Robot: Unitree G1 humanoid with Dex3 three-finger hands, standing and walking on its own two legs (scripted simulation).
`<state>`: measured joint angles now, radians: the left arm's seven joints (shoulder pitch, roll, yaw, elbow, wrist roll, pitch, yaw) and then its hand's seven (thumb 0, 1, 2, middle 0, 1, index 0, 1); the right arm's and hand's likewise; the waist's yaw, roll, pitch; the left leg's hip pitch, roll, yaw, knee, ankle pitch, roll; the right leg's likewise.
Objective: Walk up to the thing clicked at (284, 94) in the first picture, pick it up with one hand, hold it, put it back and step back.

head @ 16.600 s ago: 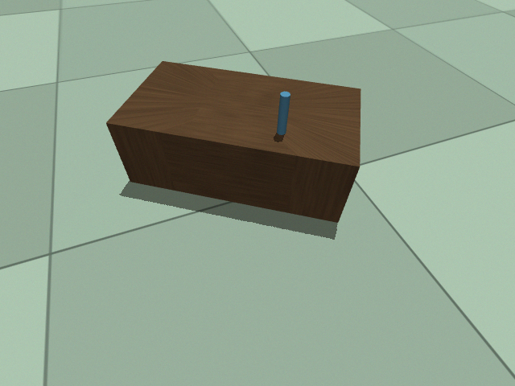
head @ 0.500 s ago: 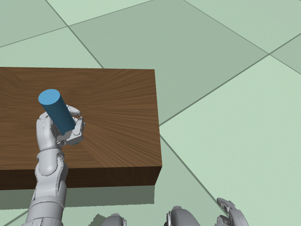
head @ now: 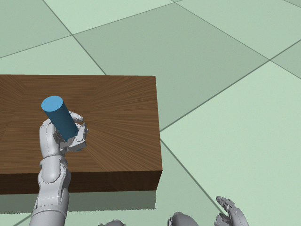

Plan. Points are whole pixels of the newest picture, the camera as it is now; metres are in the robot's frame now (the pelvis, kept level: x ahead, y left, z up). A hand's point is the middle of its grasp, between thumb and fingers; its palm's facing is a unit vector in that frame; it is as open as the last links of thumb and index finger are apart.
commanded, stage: hold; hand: left
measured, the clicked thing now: (67, 127) +0.34 +0.20 +0.07
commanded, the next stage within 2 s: none
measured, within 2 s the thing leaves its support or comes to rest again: neither
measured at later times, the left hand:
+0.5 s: hand (77, 130) +0.34 +0.18 +0.06, palm faces +0.26 -0.97 +0.00, open 5.2 cm
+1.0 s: hand (77, 128) +0.34 +0.18 +0.06, palm faces +0.25 -0.97 +0.00, open 5.1 cm
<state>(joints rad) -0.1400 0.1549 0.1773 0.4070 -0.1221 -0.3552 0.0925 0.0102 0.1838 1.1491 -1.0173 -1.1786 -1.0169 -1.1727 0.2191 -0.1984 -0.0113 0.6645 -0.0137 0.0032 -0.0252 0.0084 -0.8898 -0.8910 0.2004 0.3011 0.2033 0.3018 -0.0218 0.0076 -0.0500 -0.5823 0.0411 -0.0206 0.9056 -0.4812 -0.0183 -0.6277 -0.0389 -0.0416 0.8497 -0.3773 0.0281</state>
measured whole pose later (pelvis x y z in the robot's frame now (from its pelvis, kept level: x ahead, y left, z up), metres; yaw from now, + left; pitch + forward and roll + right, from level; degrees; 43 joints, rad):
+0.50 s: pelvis +0.00 +0.00 +0.01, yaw +0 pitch +7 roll -1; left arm -0.13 0.14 0.16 0.38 -0.12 -0.33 0.11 0.01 0.18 1.15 -1.02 -1.18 -1.02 -1.17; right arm 0.21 -0.20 -0.01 0.67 -0.01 -0.01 -0.03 0.01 -0.89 -0.90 0.20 0.30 0.20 0.30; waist -0.02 0.01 -0.04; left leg -0.52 0.04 -0.02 0.85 -0.46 -0.02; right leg -0.56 -0.04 -0.04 0.80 -0.36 0.03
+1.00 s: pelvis +0.00 +0.00 +0.01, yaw +0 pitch +7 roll -1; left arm -0.14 0.14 0.15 0.39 -0.11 -0.33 0.11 0.01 0.18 1.16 -1.02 -1.18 -1.02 -1.17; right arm 0.22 -0.19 -0.01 0.68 -0.01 -0.01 -0.03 0.01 -0.90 -0.90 0.20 0.30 0.20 0.30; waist -0.02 0.01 -0.03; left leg -0.50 0.04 -0.02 0.84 -0.46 -0.01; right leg -0.55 -0.04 -0.04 0.78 -0.35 0.03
